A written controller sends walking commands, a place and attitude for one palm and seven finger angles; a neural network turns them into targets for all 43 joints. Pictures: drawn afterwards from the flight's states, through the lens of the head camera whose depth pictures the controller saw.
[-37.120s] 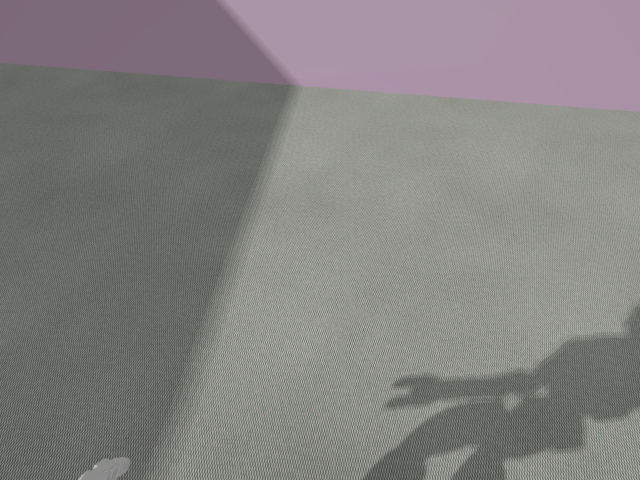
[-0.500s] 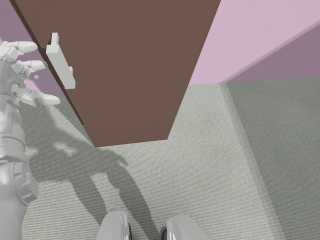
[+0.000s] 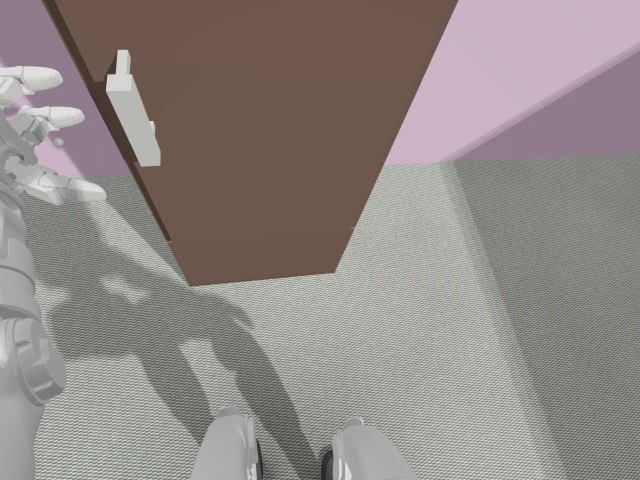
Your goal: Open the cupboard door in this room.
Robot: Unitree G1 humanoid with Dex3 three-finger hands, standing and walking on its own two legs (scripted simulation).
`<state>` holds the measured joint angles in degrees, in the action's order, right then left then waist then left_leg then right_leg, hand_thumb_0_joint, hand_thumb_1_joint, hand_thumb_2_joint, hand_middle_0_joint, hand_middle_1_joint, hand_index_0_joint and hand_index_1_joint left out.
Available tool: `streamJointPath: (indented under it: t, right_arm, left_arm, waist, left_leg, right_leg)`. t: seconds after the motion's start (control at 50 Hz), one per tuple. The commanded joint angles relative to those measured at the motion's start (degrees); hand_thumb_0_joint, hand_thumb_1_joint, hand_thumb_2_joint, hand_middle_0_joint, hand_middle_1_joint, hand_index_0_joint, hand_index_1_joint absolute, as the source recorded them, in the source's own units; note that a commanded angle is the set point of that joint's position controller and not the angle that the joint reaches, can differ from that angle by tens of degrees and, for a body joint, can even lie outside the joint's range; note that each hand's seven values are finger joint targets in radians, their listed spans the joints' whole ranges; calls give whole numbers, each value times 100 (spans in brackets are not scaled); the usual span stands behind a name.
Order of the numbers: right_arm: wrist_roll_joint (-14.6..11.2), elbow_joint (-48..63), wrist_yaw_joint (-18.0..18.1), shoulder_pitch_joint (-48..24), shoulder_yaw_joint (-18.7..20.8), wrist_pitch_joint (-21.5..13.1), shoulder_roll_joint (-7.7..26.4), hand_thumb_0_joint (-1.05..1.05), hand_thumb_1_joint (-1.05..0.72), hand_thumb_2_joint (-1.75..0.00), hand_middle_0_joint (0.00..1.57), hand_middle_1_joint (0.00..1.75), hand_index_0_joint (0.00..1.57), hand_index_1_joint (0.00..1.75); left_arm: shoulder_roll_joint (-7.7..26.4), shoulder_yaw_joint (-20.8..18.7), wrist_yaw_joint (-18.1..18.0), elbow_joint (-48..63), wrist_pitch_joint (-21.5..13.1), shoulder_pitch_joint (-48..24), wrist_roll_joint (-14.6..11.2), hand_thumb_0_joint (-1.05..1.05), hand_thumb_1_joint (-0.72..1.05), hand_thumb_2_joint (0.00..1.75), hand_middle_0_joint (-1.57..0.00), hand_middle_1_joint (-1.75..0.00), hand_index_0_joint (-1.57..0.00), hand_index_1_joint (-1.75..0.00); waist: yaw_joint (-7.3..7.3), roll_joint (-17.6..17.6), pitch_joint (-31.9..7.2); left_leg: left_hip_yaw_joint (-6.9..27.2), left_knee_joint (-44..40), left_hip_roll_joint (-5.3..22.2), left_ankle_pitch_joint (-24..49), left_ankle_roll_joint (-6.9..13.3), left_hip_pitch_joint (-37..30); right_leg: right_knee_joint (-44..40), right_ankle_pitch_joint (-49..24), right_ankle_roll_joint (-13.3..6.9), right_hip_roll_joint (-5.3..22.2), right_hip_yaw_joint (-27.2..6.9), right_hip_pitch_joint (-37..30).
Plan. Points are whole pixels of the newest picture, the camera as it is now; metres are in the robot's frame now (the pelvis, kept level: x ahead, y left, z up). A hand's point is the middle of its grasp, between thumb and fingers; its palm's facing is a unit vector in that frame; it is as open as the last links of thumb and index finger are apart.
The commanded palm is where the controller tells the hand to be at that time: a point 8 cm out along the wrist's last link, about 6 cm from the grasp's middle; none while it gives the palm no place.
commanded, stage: move the hooked fingers beside the handle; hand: left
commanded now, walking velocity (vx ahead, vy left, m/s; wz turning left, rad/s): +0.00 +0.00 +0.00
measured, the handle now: (137, 111) +0.53 +0.20 +0.07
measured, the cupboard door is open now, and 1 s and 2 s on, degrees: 1 1 0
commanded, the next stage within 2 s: slide the fingers in behind the handle in 0.52 s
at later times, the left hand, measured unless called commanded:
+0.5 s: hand (69, 143) +0.48 +0.26 +0.07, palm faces +0.09 -1.00 +0.00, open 14.0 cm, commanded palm +0.46 +0.30 +0.07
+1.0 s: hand (92, 139) +0.49 +0.24 +0.07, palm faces +0.10 -1.00 +0.01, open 14.0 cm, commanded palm +0.46 +0.28 +0.07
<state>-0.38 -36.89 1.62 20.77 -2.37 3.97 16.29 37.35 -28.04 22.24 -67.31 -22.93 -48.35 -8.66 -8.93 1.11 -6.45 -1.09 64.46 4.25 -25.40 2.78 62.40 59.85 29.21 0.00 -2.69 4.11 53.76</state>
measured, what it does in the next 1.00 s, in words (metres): stands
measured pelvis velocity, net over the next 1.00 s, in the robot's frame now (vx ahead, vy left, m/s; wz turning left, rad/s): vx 0.00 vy -0.01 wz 0.00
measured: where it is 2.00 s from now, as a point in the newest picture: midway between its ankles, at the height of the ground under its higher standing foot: outside the picture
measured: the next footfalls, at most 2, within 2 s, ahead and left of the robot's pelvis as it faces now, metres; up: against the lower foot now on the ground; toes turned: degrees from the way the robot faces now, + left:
none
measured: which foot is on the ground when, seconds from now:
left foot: down 0.00-1.00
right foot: down 0.00-1.00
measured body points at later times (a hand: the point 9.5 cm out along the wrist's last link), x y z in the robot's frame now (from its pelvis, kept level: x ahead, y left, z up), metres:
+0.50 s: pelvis +0.00 +0.00 +0.00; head +0.13 +0.04 +0.43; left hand +0.47 +0.32 +0.07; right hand +0.02 -0.27 -0.10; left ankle +0.04 +0.09 -0.65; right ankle -0.01 -0.13 -0.65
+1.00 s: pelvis +0.00 -0.01 +0.00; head +0.14 +0.02 +0.43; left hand +0.48 +0.30 +0.07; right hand +0.02 -0.28 -0.10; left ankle +0.04 +0.09 -0.65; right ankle -0.01 -0.13 -0.65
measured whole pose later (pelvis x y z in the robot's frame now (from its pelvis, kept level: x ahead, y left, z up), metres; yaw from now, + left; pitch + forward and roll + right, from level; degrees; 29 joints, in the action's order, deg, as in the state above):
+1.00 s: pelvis +0.00 -0.01 +0.00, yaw +0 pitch +23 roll -4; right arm -0.3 -36.8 0.9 20.8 -2.0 4.4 15.8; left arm 33.3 -26.6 18.6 -65.1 -22.7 -47.0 -8.5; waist -8.7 1.5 -6.8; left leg -1.2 63.8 4.4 -25.6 2.0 61.2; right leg 60.0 29.8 -0.7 -3.0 3.8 53.1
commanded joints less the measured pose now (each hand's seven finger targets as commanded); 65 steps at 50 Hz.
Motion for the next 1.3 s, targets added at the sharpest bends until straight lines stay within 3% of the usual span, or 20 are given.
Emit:
streamJointPath:
  t: [0.0, 0.08, 0.12, 0.14, 0.26, 0.32, 0.36, 0.38, 0.42, 0.48, 0.5, 0.58, 0.72, 0.76, 0.84, 0.98, 1.08, 1.1, 1.18, 1.28]
  right_arm:
    - [51, 280, 85, 956, 409, -42, 1137, 0, -90, -90, 20, 30, 20, 30]
    - [50, 321, 73, 942, 402, -24, 1131, 0, -90, -90, 20, 30, 20, 30]
    - [43, 299, 64, 909, 398, -22, 1112, 0, -90, -90, 20, 30, 20, 30]
    - [50, 299, 80, 917, 404, -32, 1148, 0, -90, -90, 20, 30, 20, 30]
    - [79, 312, 64, 950, 414, -54, 1122, 0, -90, -90, 20, 30, 20, 30]
    - [41, 292, 52, 909, 404, -12, 1104, 0, -90, -90, 20, 30, 20, 30]
    - [33, 292, 90, 942, 392, -6, 1144, 0, -90, -90, 20, 30, 20, 30]
    - [35, 307, 102, 929, 383, -4, 1158, 0, -90, -90, 20, 30, 20, 30]
    - [55, 288, 90, 934, 403, -18, 1106, 0, -90, -90, 20, 30, 20, 30]
    - [75, 268, 86, 948, 423, -34, 1137, 0, -90, -90, 20, 30, 20, 30]
    - [61, 261, 75, 932, 395, -29, 1092, 0, -90, -90, 20, 30, 20, 30]
    - [51, 326, 82, 934, 391, -34, 1121, 0, -90, -90, 20, 30, 20, 30]
    - [25, 300, 71, 897, 379, -27, 1064, 0, -90, -90, 20, 30, 20, 30]
    - [40, 267, 91, 932, 386, -41, 1102, 0, -90, -90, 20, 30, 20, 30]
    - [38, 265, 64, 910, 390, -38, 1038, 0, -90, -90, 20, 30, 20, 30]
    - [45, 302, 20, 933, 415, -22, 1018, 0, -90, -90, 20, 30, 20, 30]
    - [42, 244, -2, 895, 434, -19, 981, 0, -90, -90, 20, 30, 20, 30]
    - [40, 239, -16, 870, 433, -27, 944, 0, -90, -90, 20, 30, 20, 30]
    - [47, 200, -13, 861, 442, -49, 969, 0, -90, -90, 20, 30, 20, 30]
    - [64, 136, -49, 833, 469, -78, 925, 0, -90, -90, 20, 30, 20, 30]
  left_arm:
    - [1497, -133, -44, 1339, -345, -2137, -99, 0, -50, 30, -30, -120, -30, -120]
    - [1546, -177, -120, 1468, -376, -2100, -62, 0, -50, 30, -30, -120, -30, -120]
    - [1340, -46, -155, 1256, -344, -2123, -70, 0, -50, 30, -30, -120, -30, -120]
    - [1572, -225, -189, 1101, -318, -2087, -58, 0, -50, 30, -30, -120, -30, -120]
    - [1524, -189, -159, 1558, -534, -2163, -55, 0, -50, 30, -30, -120, -30, -120]
    - [1169, 37, -109, 1101, -383, -1959, -105, 0, -50, 30, -30, -120, -30, -120]
    - [1325, -46, -116, 914, -284, -2021, -87, 0, -50, 30, -30, -120, -30, -120]
    - [1476, -83, -137, 1032, -283, -2176, -47, 0, -50, 30, -30, -120, -30, -120]
    - [1231, 101, -169, 1377, -362, -2397, -37, 0, -50, 30, -30, -120, -30, -120]
    - [1603, -242, -264, 1400, -466, -2279, -31, 0, -50, 30, -30, -120, -30, -120]
    - [1321, 1, -258, 1382, -466, -2377, -32, 0, -50, 30, -30, -120, -30, -120]
    - [1699, -282, -264, 1228, -378, -2039, 21, 0, -50, 30, -30, -120, -30, -120]
    - [1261, 39, -205, 1200, -366, -2208, -73, 0, -50, 30, -30, -120, -30, -120]
    - [1506, -151, -220, 1184, -379, -2261, -83, 0, -50, 30, -30, -120, -30, -120]
    - [1237, 64, -257, 1365, -359, -2277, -44, 0, -50, 30, -30, -120, -30, -120]
    - [1206, -73, -423, 1592, -380, -2060, -68, 0, -50, 30, -30, -120, -30, -120]
    - [883, 179, -490, 1722, -461, -2163, -41, 0, -50, 30, -30, -120, -30, -120]
    - [573, 399, -498, 1596, -438, -2100, -42, 0, -50, 30, -30, -120, -30, -120]
    - [585, 400, -572, 1618, -512, -2266, -32, 0, -50, 30, -30, -120, -30, -120]
    - [100, 757, -635, 1661, -570, -2403, -21, 0, -50, 30, -30, -120, -30, -120]
  waist:
    - [56, 1201, -2868]
    - [99, 1216, -2880]
    - [-6, 1013, -2533]
    - [8, 825, -2391]
    - [90, 1329, -2946]
    - [-1, 916, -2471]
    - [-36, 778, -2314]
    - [-8, 838, -2397]
    - [-36, 1128, -2642]
    - [40, 1059, -2843]
    - [-24, 1124, -2759]
    - [117, 1006, -2809]
    - [-42, 886, -2564]
    - [-10, 821, -2561]
    - [4, 1082, -2760]
    - [87, 895, -2931]
    - [47, 1043, -2873]
    - [-24, 984, -2714]
    - [-46, 850, -2697]
    - [-112, 949, -2724]
  left_leg:
    - [707, -723, -67, 2268, -161, -3694]
    - [717, -768, -59, 2382, -186, -3753]
    - [697, -790, -61, 2018, -163, -3543]
    - [673, -796, -74, 1860, -135, -3283]
    - [737, -759, -54, 2457, -206, -3887]
    - [708, -812, -70, 2053, -172, -3538]
    - [669, -800, -95, 1883, -123, -3264]
    - [678, -804, -88, 1892, -128, -3268]
    - [708, -778, -73, 2063, -159, -3616]
    - [702, -728, -68, 2234, -168, -3614]
    - [689, -725, -82, 2203, -165, -3620]
    - [555, -698, -127, 2244, -122, -3280]
    - [520, -661, -126, 1961, -93, -3126]
    - [502, -626, -139, 1934, -70, -2987]
    - [486, -602, -135, 2140, -93, -3216]
    - [466, -631, -150, 2416, -86, -3292]
    - [497, -651, -141, 2387, -122, -3473]
    - [499, -669, -145, 2296, -116, -3466]
    - [509, -696, -160, 2148, -104, -3381]
    - [580, -690, -149, 2186, -136, -3648]
  right_leg:
    - [-737, -1508, -152, -209, -69, 201]
    - [-718, -1546, -158, -208, -50, 162]
    - [-783, -1369, -136, -211, -46, 258]
    - [-800, -1333, -134, -208, -69, 118]
    - [-703, -1575, -187, -217, -62, 155]
    - [-806, -1400, -140, -217, -41, 203]
    - [-796, -1372, -145, -203, -73, 158]
    - [-777, -1376, -134, -185, -87, 147]
    - [-758, -1422, -145, -180, -74, 276]
    - [-720, -1533, -153, -194, -100, 125]
    - [-734, -1514, -141, -191, -101, 183]
    - [-726, -1765, -132, -188, -163, -252]
    - [-784, -1639, -102, -201, -180, -130]
    - [-767, -1674, -118, -192, -219, -245]
    - [-741, -1829, -106, -187, -217, -191]
    - [-731, -2126, -101, -198, -205, -443]
    - [-743, -2041, -122, -199, -189, -291]
    - [-789, -1946, -118, -207, -174, -183]
    - [-802, -1878, -120, -192, -193, -237]
    - [-807, -1784, -136, -188, -147, 6]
